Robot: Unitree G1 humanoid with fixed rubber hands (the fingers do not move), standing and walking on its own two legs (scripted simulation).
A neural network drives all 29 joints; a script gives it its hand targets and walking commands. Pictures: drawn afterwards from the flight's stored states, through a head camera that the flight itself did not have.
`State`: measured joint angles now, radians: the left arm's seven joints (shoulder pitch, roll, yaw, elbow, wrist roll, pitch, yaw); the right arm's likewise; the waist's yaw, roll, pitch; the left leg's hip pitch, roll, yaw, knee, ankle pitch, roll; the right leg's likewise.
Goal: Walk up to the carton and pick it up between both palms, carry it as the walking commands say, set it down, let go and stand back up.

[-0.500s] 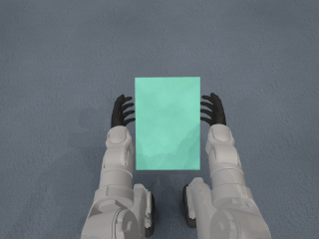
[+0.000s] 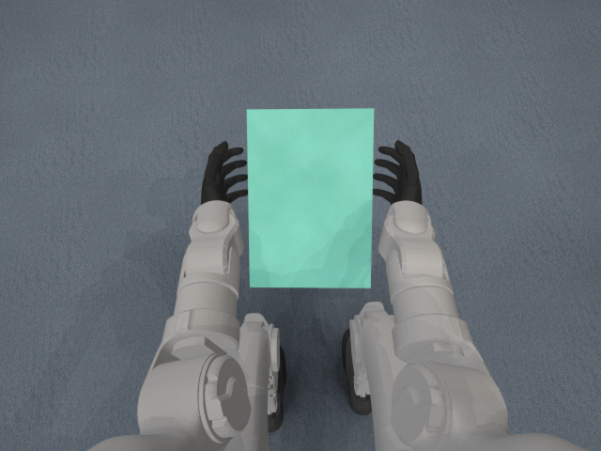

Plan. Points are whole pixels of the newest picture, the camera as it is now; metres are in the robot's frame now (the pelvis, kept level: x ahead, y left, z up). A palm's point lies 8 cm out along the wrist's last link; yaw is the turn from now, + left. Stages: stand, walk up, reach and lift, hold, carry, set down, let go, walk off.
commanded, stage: set down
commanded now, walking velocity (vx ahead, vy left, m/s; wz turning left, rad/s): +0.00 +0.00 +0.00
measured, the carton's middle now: (310, 198) +0.45 +0.00 -0.15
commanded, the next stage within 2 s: none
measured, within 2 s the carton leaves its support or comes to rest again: neither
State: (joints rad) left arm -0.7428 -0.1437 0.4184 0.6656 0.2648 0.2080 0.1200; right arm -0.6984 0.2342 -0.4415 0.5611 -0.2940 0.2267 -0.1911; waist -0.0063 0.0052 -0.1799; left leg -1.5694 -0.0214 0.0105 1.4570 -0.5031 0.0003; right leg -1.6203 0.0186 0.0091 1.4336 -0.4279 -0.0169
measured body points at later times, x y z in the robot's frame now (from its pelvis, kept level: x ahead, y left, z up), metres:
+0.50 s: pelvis -0.01 +0.01 -0.07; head +0.23 +0.00 +0.31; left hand +0.46 +0.12 -0.15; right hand +0.45 -0.13 -0.15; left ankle +0.07 +0.12 -0.56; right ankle +0.10 -0.11 -0.56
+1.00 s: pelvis -0.02 +0.02 -0.13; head +0.27 +0.01 +0.21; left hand +0.49 +0.12 -0.24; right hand +0.46 -0.13 -0.23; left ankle +0.07 +0.12 -0.56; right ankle +0.10 -0.11 -0.56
